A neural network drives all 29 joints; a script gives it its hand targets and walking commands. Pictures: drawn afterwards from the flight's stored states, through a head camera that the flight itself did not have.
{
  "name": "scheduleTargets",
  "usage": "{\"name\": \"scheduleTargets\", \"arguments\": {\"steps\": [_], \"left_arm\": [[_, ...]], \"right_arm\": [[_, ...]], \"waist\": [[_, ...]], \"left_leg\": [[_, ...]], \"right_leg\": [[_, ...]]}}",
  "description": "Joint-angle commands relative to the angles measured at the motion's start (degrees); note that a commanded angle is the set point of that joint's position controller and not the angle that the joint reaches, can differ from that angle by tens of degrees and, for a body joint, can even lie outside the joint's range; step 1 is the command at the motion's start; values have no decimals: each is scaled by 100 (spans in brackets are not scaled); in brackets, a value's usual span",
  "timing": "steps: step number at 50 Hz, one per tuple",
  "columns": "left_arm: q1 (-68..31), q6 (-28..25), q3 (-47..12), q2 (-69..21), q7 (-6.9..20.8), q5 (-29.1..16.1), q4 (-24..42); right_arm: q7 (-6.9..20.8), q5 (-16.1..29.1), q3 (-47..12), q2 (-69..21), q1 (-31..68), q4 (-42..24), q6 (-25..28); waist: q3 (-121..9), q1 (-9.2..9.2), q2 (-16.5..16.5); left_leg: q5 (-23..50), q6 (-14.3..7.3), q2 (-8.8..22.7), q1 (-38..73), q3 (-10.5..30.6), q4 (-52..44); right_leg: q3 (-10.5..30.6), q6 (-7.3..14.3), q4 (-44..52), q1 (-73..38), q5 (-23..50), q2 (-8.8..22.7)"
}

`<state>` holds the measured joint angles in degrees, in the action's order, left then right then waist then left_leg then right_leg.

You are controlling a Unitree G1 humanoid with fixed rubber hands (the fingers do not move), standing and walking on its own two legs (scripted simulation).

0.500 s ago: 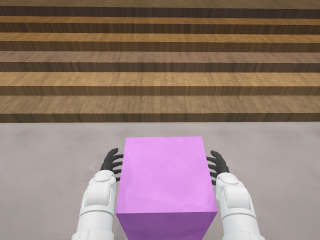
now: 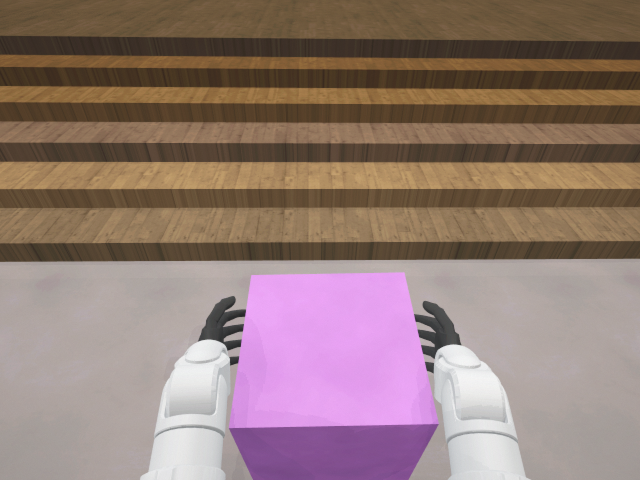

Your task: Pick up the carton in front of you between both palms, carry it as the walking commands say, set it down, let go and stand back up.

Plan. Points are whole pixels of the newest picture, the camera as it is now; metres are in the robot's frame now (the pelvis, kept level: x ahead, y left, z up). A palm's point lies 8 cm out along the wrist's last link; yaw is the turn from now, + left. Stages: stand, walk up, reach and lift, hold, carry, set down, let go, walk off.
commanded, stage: hold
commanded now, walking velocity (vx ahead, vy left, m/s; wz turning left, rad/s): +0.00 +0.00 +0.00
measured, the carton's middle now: (329, 385) +0.28 +0.00 -0.02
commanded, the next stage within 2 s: carry in 0.18 s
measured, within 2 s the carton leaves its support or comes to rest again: neither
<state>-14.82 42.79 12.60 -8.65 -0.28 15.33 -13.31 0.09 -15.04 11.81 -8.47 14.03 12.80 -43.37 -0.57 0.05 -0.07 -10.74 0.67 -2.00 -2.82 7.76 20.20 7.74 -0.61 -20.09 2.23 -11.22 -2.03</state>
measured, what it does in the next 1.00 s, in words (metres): walks ahead: left foot, then right foot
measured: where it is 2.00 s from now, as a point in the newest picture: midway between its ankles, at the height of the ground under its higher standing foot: (327, 338)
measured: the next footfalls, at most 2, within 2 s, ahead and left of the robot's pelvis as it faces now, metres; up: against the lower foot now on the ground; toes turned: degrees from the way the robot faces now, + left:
left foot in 0.64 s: +0.13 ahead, +0.10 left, +0.00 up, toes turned +7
right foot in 0.94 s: +0.42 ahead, -0.11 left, +0.00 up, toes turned -11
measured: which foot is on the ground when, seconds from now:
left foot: down 0.00-0.52, up 0.54-0.62, down 0.64-0.96, up 0.98-1.00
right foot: down 0.00-0.68, up 0.70-0.92, down 0.94-1.00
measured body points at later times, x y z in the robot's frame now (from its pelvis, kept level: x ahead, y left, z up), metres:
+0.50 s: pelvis +0.05 +0.00 -0.02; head +0.01 +0.00 +0.43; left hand +0.35 +0.15 +0.06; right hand +0.34 -0.15 +0.06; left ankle +0.01 +0.14 -0.75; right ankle +0.02 -0.13 -0.75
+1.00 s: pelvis +0.31 -0.03 -0.03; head +0.31 -0.03 +0.42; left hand +0.60 +0.11 +0.06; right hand +0.59 -0.19 +0.06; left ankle +0.12 +0.08 -0.69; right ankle +0.38 -0.10 -0.75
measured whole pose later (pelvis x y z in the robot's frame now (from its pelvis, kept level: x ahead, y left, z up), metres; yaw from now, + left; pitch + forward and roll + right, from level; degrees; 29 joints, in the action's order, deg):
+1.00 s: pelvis +0.31 -0.03 -0.03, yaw +2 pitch +3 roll -2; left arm -11.9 68.7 5.6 -8.1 -5.2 6.8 16.9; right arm -5.4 -5.4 8.4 -7.3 9.5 -20.4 -70.4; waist -5.5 0.6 1.8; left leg -27.4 0.8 6.0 -10.2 -4.2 53.7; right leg -14.9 5.9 -34.4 25.3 -12.1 0.5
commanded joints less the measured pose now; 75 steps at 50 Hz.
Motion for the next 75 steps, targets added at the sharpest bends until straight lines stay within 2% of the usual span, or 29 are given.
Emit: {"name": "scheduleTargets", "arguments": {"steps": [1,8,9,12,15,17,22,25,27,28,30,32,33,34,35,38,43,46,47,48,49,52,56,65,70,71,72,73,75], "left_arm": [[-2616,-30,-2977,-5201,1411,-1360,-74],[-3111,-90,-3031,-5397,1478,-1437,-101],[-3177,-86,-3116,-5361,1470,-1480,-82],[-3166,-50,-3299,-5351,1381,-1602,303],[-3061,196,-3696,-5289,1272,-1847,770],[-2974,483,-3969,-5150,1193,-2034,1116],[-3222,1397,-4475,-4916,1079,-2725,1820],[-3019,1794,-4659,-5100,1042,-3106,2158],[-2419,2017,-4528,-4971,961,-3058,2224],[-2260,2126,-4500,-4969,911,-2992,2372],[-2332,2301,-4606,-4987,831,-2971,2898],[-2229,2441,-4719,-5156,822,-3067,3287],[-2129,2501,-4741,-5157,845,-3125,3465],[-2338,2583,-4828,-5091,907,-3273,3720],[-2543,2623,-4935,-5071,966,-3344,3679],[-2390,2668,-4846,-5046,1019,-3482,3569],[-1823,2696,-4632,-4994,854,-3159,3410],[-1667,2706,-4524,-4919,816,-2960,3309],[-1628,2717,-4492,-4902,822,-2932,3278],[-1646,2717,-4444,-4818,822,-2842,3195],[-1768,2716,-4474,-4919,834,-2870,3183],[-2120,2663,-4687,-5368,911,-3120,3424],[-2293,2571,-4934,-5433,1051,-3420,3602],[-1713,2699,-4700,-4894,1117,-3314,3558],[-1857,2799,-4644,-4749,1060,-3212,3635],[-1942,2808,-4649,-4713,1060,-3204,3646],[-2107,2850,-4718,-4731,1056,-3247,3738],[-2164,2847,-4752,-4753,1065,-3261,3776],[-2216,2728,-4785,-5062,1069,-3267,3683]], "right_arm": [[1362,1375,-2930,-5140,2856,-79,117],[1420,1431,-2979,-5317,3347,-53,183],[1408,1452,-3007,-5283,3367,-109,180],[1353,1640,-3260,-5296,3461,-478,133],[1242,1894,-3628,-5232,3321,-883,-106],[1175,2101,-3901,-5096,3284,-1253,-381],[954,2500,-4167,-4632,3126,-1823,-1269],[860,2825,-4431,-4678,3144,-2512,-1727],[882,3043,-4568,-4838,3021,-2802,-2019],[923,3150,-4594,-4868,2989,-2883,-2134],[1006,3344,-4656,-5003,2824,-3012,-2270],[1005,3358,-4602,-5056,2381,-3114,-2364],[982,3291,-4544,-5033,2153,-3149,-2392],[931,3090,-4460,-4969,1911,-3149,-2382],[875,2997,-4473,-4962,2035,-3277,-2419],[808,3170,-4570,-5008,2438,-3757,-2537],[917,3372,-4681,-4819,2340,-3839,-2675],[990,3398,-4668,-4668,2229,-3823,-2729],[1015,3383,-4637,-4592,2314,-3818,-2743],[1050,3396,-4669,-4545,2479,-3877,-2788],[1069,3416,-4695,-4566,2653,-3811,-2815],[1091,3334,-4641,-4992,2462,-3571,-2700],[976,3115,-4650,-5305,2181,-3433,-2482],[797,2957,-4641,-4967,1893,-3653,-2579],[885,3145,-4620,-4851,2057,-3659,-2708],[908,3149,-4580,-4831,2053,-3632,-2711],[937,3068,-4507,-4790,2020,-3461,-2681],[952,3112,-4548,-4937,1983,-3340,-2637],[969,3257,-4634,-5271,2141,-3515,-2562]], "waist": [[-756,-6,6],[-1052,13,4],[-1171,40,-98],[-924,-12,-174],[-1513,-23,-294],[-1593,-22,-199],[-1019,70,1260],[-1406,-7,352],[-1518,-111,-1536],[-1337,-168,-1633],[-1479,-183,-928],[-2005,-2,-561],[-2170,100,123],[-2053,180,1717],[-1743,211,1910],[-1666,224,445],[-1581,93,903],[-2056,-79,667],[-2284,-212,280],[-2218,-237,-1080],[-2081,-175,-1411],[-1827,-81,-1],[-1826,-77,-407],[-999,-138,-838],[-1515,26,-837],[-1882,160,-514],[-2384,185,753],[-2443,179,1742],[-2373,160,825]], "left_leg": [[519,25,-340,89,-413,-298],[410,21,-326,121,-417,-215],[-754,-52,588,-570,-219,205],[-2912,-99,421,-1222,-262,242],[-1719,-52,393,-1060,-677,812],[-2084,-108,515,-1215,-563,701],[-2660,-866,1831,-642,1170,-682],[-1540,-414,1010,-1513,-546,599],[-1333,26,399,-3383,-1591,2470],[-2014,47,337,-4027,-1583,2343],[-1948,-20,331,-3797,-1548,1563],[-628,-97,184,-1250,-1855,183],[-654,-253,709,455,-981,-351],[904,-782,1908,1650,991,-253],[2856,-1350,2382,2198,1589,-143],[2654,-1171,2375,2422,822,-153],[2703,-590,1561,774,-1127,-265],[3117,-233,1226,-646,-2019,1337],[1835,-97,1065,-1453,-2054,2349],[89,146,433,-2512,-2032,4016],[-1615,52,156,-3507,-1318,5041],[-983,-224,977,-3720,-802,5195],[-367,-115,887,-3294,-1120,3823],[742,-142,497,-3385,-2012,1319],[533,-342,-84,-852,-2618,639],[155,-348,288,354,-2132,612],[-1004,-1053,1927,1477,610,101],[-452,-1598,2659,2020,2364,-728],[966,-1398,2436,1632,1292,-467]], "right_leg": [[-375,-28,327,5,513,-324],[-403,-9,241,9,420,-309],[-148,48,-130,588,-665,604],[103,120,99,1334,-3189,582],[-86,260,-197,1244,-2185,678],[-48,319,-306,1412,-2534,753],[-1431,-3,-1371,2652,-1524,234],[-1142,113,-233,635,-859,424],[925,804,36,-884,-49,1807],[1330,1137,55,-1249,1038,2089],[831,1123,-313,-1404,1987,2013],[-495,546,-903,2,1279,1501],[-1385,158,-1970,1388,1138,1019],[-1893,-139,-3348,3244,212,542],[-1585,-52,-3638,4449,-1904,265],[-1286,183,-3427,4987,-2187,614],[-1964,135,-1346,2642,-109,204],[-2623,269,-792,-229,282,-215],[-1904,256,-701,-1241,-294,372],[1106,831,400,-1366,-1554,1975],[2584,1462,966,-1528,-1021,2702],[1107,1178,760,-741,224,2369],[-258,785,942,-470,730,1887],[-1403,728,824,-944,2619,1491],[-2161,370,-1054,-537,4315,1246],[-2089,254,-2078,272,3140,1117],[-1951,21,-3818,1769,1516,625],[-1452,-26,-5095,3145,-1398,-72],[-714,262,-5739,3552,-1287,577]]}}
